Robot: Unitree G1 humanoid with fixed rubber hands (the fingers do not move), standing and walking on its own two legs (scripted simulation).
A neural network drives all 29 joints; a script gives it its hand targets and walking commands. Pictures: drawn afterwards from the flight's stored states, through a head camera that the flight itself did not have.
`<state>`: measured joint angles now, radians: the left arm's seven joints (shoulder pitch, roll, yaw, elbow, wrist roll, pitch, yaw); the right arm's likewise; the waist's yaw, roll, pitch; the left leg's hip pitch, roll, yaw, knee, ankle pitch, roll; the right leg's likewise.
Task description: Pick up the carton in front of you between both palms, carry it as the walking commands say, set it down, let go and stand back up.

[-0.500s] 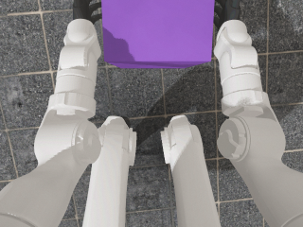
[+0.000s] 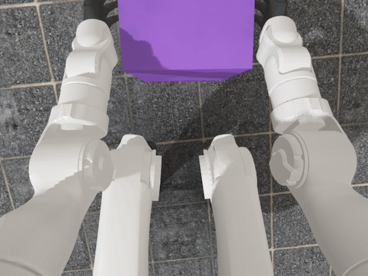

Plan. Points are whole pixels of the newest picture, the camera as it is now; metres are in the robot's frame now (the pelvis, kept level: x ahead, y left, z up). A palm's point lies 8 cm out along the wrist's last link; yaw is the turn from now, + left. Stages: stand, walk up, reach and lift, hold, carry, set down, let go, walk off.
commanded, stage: set down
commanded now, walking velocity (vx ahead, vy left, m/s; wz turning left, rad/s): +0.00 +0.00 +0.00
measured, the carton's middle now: (184, 27) +0.53 -0.01 -0.24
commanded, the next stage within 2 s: none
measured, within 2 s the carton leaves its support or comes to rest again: rests again in 0.06 s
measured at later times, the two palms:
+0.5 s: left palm (98, 21) +0.52 +0.15 -0.17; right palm (273, 22) +0.52 -0.16 -0.17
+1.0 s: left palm (82, 28) +0.52 +0.19 -0.21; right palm (285, 29) +0.52 -0.20 -0.21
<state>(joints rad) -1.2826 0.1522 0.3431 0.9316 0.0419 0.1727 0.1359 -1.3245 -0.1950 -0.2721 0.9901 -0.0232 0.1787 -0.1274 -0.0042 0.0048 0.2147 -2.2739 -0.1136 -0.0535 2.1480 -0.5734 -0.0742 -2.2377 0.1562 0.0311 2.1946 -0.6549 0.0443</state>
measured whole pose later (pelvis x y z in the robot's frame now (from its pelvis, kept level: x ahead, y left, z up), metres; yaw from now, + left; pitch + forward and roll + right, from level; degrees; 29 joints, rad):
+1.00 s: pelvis -0.01 +0.00 -0.02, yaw +0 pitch +35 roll +1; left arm -1.39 0.36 0.16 1.15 -0.19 0.01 0.09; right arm -1.40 -0.40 -0.10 1.14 0.18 0.03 -0.08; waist 0.00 0.01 0.41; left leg -2.26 -0.04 0.00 2.23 -0.58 -0.03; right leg -2.23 0.06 0.00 2.28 -0.65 0.00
